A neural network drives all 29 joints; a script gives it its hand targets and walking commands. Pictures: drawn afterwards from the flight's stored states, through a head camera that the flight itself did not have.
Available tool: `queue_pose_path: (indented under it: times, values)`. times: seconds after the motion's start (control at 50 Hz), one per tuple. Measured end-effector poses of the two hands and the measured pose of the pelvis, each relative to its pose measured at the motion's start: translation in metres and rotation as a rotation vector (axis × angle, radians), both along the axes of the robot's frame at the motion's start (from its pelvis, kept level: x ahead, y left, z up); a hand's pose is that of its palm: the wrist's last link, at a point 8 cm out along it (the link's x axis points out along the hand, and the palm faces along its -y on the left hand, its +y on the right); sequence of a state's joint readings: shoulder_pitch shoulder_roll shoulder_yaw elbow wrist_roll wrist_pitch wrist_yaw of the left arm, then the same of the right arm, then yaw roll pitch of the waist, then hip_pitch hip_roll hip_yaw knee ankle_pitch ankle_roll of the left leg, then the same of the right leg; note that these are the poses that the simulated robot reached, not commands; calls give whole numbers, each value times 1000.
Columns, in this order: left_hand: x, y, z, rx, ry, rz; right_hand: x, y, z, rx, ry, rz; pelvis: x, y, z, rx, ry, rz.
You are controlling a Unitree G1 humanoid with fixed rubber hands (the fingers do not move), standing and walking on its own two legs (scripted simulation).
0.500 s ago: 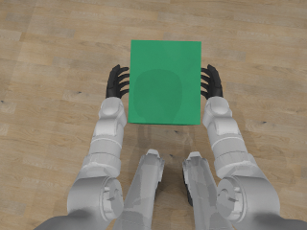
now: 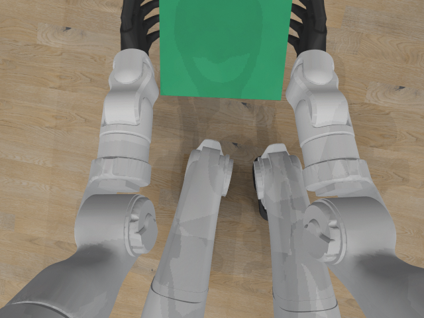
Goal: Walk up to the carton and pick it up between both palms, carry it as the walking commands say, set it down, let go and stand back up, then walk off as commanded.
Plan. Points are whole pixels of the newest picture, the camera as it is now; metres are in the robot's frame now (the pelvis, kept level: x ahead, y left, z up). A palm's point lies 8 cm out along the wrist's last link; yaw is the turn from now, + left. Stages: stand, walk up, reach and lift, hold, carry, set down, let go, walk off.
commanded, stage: set down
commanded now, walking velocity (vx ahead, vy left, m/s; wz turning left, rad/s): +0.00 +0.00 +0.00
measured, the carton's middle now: (221, 36) +0.52 +0.05 -0.20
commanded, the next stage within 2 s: none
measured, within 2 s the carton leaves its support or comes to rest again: rests again in 1.78 s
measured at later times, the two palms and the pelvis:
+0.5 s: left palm (141, 25) +0.52 +0.18 -0.16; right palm (299, 36) +0.52 -0.07 -0.17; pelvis -0.02 +0.00 -0.07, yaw -1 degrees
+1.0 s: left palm (159, 28) +0.54 +0.18 -0.26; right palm (289, 41) +0.53 -0.08 -0.27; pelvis +0.00 +0.01 -0.11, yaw -2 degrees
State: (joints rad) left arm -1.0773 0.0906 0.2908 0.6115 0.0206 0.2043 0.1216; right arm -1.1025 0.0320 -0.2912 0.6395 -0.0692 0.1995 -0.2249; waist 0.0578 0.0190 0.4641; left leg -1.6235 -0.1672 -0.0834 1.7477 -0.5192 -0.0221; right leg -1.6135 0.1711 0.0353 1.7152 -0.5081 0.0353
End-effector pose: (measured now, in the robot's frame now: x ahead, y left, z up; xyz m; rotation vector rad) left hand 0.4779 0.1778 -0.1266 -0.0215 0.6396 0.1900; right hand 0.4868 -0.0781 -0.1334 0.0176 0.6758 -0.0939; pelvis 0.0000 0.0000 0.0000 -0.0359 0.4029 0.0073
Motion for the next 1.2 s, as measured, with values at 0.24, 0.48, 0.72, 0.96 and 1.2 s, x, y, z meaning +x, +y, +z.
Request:
queue_pose_path:
  times: [0.24, 0.48, 0.72, 0.96, 1.2]
  values:
    - [6, -8, -32, -13, 35, -41, -1, -9, -23, -55, 34, -3, -29, -3, -44, 11, -50, -12]
    - [39, 6, -33, 55, 82, -76, 28, 5, -34, -56, 79, 13, -23, 2, -69, 5, 119, -10]
    - [56, 8, -127, -41, 41, -26, 45, 8, -119, -7, 39, -57, -5, 9, -86, -24, 131, -3]
    - [59, -1, -142, 21, 78, -93, 44, -1, -134, -15, 74, -61, 5, 10, -105, -71, 91, -7]
    - [77, 1, -154, 11, 63, -77, 58, 1, -153, -70, 72, 18, -6, 3, -134, 12, 94, -10]
